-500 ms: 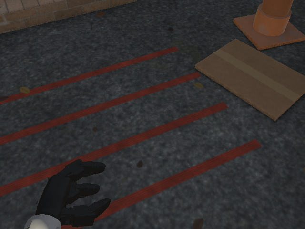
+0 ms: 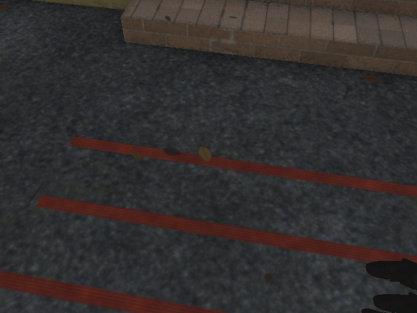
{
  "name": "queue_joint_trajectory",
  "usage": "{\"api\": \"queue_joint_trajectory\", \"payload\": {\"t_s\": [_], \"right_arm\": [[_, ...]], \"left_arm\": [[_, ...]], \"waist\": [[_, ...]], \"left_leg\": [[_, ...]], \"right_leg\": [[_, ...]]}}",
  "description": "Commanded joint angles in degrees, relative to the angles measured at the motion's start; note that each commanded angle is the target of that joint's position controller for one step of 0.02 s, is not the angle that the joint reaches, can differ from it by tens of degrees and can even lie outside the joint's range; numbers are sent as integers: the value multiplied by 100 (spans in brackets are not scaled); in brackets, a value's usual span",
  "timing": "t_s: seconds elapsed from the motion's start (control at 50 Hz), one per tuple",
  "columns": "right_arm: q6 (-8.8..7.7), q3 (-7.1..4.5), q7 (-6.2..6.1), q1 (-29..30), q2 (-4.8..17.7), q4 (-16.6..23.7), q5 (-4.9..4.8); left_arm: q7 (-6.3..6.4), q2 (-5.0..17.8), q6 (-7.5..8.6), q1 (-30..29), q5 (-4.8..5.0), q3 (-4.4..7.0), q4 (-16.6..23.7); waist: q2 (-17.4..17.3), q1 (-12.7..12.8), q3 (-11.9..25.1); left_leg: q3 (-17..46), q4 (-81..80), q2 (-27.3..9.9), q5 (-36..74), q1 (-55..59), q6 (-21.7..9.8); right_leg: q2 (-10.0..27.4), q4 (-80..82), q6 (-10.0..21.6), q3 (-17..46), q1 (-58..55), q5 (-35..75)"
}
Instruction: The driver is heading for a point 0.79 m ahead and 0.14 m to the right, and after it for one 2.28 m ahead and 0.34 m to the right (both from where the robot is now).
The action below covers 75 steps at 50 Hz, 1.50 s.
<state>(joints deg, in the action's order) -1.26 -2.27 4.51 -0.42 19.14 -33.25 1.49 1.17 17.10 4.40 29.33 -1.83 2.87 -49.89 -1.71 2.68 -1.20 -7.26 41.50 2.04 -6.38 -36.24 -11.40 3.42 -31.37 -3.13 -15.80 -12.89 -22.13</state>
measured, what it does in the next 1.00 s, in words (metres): walks ahead, turning right: right foot, then left foot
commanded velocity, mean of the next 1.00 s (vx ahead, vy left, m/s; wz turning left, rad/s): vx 1.00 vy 0.00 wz -0.40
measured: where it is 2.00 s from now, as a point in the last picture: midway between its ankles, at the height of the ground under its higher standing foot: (307, 1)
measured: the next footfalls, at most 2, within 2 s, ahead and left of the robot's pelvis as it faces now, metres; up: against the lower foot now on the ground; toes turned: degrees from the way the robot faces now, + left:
right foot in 0.46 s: +0.66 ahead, -0.05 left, +0.00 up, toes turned -3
left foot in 0.88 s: +1.12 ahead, +0.05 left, +0.00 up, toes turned -26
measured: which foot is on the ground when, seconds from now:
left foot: down 0.00-0.48, up 0.50-0.86, down 0.88-1.00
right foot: down 0.00-0.00, up 0.02-0.44, down 0.46-0.90, up 0.92-1.00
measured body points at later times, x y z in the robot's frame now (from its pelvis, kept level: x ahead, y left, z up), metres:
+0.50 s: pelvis +0.50 -0.01 +0.01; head +0.52 -0.01 +0.46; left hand +0.64 +0.26 -0.09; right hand +0.51 -0.29 -0.12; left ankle +0.20 +0.05 -0.60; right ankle +0.62 -0.04 -0.70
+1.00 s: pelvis +0.99 -0.04 +0.03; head +1.02 -0.06 +0.48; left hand +1.18 +0.21 -0.08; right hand +1.02 -0.35 -0.06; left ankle +1.09 +0.07 -0.69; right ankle +0.79 -0.06 -0.58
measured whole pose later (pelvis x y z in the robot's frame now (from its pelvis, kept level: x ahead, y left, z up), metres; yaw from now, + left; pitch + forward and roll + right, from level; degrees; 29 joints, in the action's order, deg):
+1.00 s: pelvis +0.99 -0.04 +0.03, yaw -27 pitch +3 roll +2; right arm -4.8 -1.1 -0.9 -10.0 16.8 -38.5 3.4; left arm -1.0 21.2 3.1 18.2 -1.3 4.1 -45.7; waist 2.1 1.7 -0.8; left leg -1.1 33.3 -0.6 -13.3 -22.4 1.5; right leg -4.8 -73.3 6.8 4.7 18.6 -18.7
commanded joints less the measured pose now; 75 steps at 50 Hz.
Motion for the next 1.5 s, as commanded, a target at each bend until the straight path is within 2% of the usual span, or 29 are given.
{"api": "queue_joint_trajectory", "payload": {"t_s": [0.02,0.04,0.06,0.1,0.16,0.24,0.34,0.4,0.46,0.48,0.5,0.52,0.56,0.62,0.7,0.82,0.88,0.9,0.92,0.98,1.06,1.16,1.22,1.26,1.28,1.3,1.32,1.38,1.5], "right_arm": [[132,-551,-305,-2621,1342,-692,-114],[183,-649,-333,-2340,1893,-269,19],[208,-650,-417,-2392,1626,-234,-30],[37,-442,-507,-2047,967,-474,0],[-299,-190,-470,-1908,455,-632,-19],[-513,-186,-321,-2267,446,-924,-73],[-673,-131,-369,-2362,572,-1134,-94],[-605,-150,-573,-2513,733,-1244,23],[-303,-303,-774,-1483,1164,-943,226],[-383,-135,-670,-1126,522,-800,243],[-478,51,-542,-1899,-137,-296,-28],[-612,142,-536,-1570,193,-179,59],[-693,177,-455,-1079,337,-118,131],[-293,290,-424,-1085,171,5,321],[-267,423,-312,190,-6,528,140],[-359,341,-386,472,160,575,42],[-444,-72,-648,-2319,981,-92,33],[-451,-227,-745,-3314,1370,-277,259],[-406,-324,-668,-2696,1703,-263,287],[-379,-131,-533,-1870,335,-417,197],[-587,-27,-430,-2461,11,-1162,26],[-598,-133,-363,-2219,407,-1264,-142],[-627,-281,-287,-2363,1008,-1346,-142],[-575,-313,-339,-2522,1199,-1468,-130],[-574,-257,-351,-2508,1012,-1452,-126],[-554,-40,-369,-2871,-21,-1251,-134],[-484,-66,-414,-3129,134,-1088,-329],[-309,-71,-349,-2085,173,-1150,-132],[10,-8,-162,-1100,-226,-712,40]], "left_arm": [[-73,306,29,-1113,-186,41,1024],[-92,488,116,-647,-5,5,1730],[-99,770,260,-1296,-81,-13,1772],[-75,630,248,-1323,-86,-101,1569],[-145,400,-149,-1096,-136,-175,1382],[-274,188,-198,-2374,67,-253,1671],[-417,120,-139,-2566,265,-241,1426],[-415,391,-123,-2423,125,-149,1340],[-328,1052,-194,808,122,213,374],[-241,1232,-270,1170,142,311,165],[-201,1653,-302,332,1,389,379],[-190,1307,-314,-20,83,394,655],[-160,790,-282,-319,106,280,527],[-157,755,-78,-508,133,195,509],[-192,899,30,-541,199,281,569],[-139,1159,-12,-187,240,424,466],[-157,1341,86,-867,126,453,670],[-138,411,155,-794,142,216,845],[-183,236,132,-165,343,64,1154],[-256,615,-29,-1491,-31,71,984],[-422,140,-200,-2095,-116,-112,1446],[-661,197,-86,-3211,-85,-322,1969],[-534,501,-53,-3001,-55,-226,1831],[-317,779,1,-1537,-148,-53,1361],[-186,1089,20,-660,-259,85,1149],[-73,1596,79,-174,-449,198,1116],[-52,1680,11,-233,-323,246,1231],[-90,582,81,-1424,-138,34,1106],[-167,204,355,-1425,77,-35,661]], "waist": [[-1219,-1195,709],[-1515,-755,2235],[-412,-1024,1918],[568,-405,514],[620,50,64],[370,-351,-635],[165,-448,-307],[-355,-249,-114],[-297,1528,1063],[638,1426,957],[2350,177,1461],[964,487,1614],[-422,-43,271],[-272,-553,-358],[158,-190,-649],[513,190,-15],[431,-1297,1601],[-845,-1404,2398],[-2497,-695,2945],[-61,-740,771],[-327,-356,64],[-115,-176,-492],[-104,-6,-209],[-105,706,702],[-131,1107,1175],[1410,760,1927],[1832,555,2696],[574,20,492],[708,-481,-139]], "left_leg": [[1899,-179,-462,151,4941,-491],[4914,-1507,-1549,-797,6489,-1675],[5525,-2509,-1612,-1901,5985,-1469],[4419,-2693,-1442,-1410,3894,-921],[3106,-2910,-1059,-291,1968,-681],[1511,-3524,-513,1263,2176,4],[335,-3943,-602,3710,3353,685],[72,-2966,-981,6701,4425,983],[-124,1588,-970,7302,3591,1101],[-12,4038,-79,1489,1732,1005],[803,5905,634,-2523,-1055,1384],[1461,5549,280,-1869,-1469,1175],[1413,4089,-336,-1120,-902,1027],[1176,3019,-680,-1445,-186,1265],[698,626,-687,380,654,1478],[717,-1222,-138,1010,1538,1242],[1212,-884,-579,-649,4761,985],[2945,-1096,-2152,-2662,6156,721],[6179,-2411,-3012,-3301,6416,67],[3766,-2540,-2021,-2212,4204,191],[2563,-2911,-1729,-330,3382,214],[1316,-4122,-1035,401,1636,299],[1223,-3625,-1282,2780,2164,301],[1026,-1288,-1043,4070,2363,491],[1016,325,-766,2953,1394,581],[889,2686,-173,-1696,166,645],[1214,3902,4,-1940,-338,545],[1098,3437,-725,-740,-564,621],[826,2564,-907,-140,-619,740]], "right_leg": [[-394,-5906,299,382,4613,-442],[-630,-6937,208,1704,6124,-782],[-314,-6458,249,2095,6450,-103],[242,-5340,310,1926,5881,382],[590,-4375,259,1912,4790,107],[601,-2411,502,1509,5301,1795],[-181,-811,964,1030,4398,3561],[-672,-522,1184,589,4101,2805],[-943,-149,1651,1080,1215,1788],[-397,-634,1854,1898,124,1316],[975,154,3188,5416,-1349,888],[1178,1423,3191,6515,-1085,-185],[831,1909,2530,5478,1071,-256],[75,2138,2280,4299,3014,481],[-518,2461,1978,3561,3965,1912],[-314,1371,1412,3796,2106,4533],[-545,-1971,1094,3610,2821,4656],[-957,-3977,1100,2951,4060,870],[-1189,-5093,965,2515,5259,-561],[-311,-4605,968,2208,5579,637],[-156,-3859,877,2461,5825,150],[-151,-1041,657,1382,4016,2090],[-403,-624,700,1295,2877,2024],[-677,-258,762,1297,1208,1417],[-66,-387,783,1771,-95,1030],[1783,73,917,3992,-1106,-441],[2467,1309,1170,6235,-951,-1023],[1543,1603,1117,3789,1182,605],[1095,2183,901,1287,1966,3722]]}}
Velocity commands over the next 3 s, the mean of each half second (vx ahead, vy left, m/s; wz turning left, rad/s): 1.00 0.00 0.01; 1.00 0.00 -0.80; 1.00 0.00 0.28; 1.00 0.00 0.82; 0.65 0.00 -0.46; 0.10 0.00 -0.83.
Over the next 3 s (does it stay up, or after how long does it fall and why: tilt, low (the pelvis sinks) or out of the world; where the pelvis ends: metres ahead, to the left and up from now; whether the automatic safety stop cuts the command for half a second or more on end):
stays up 2.54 -0.22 0.56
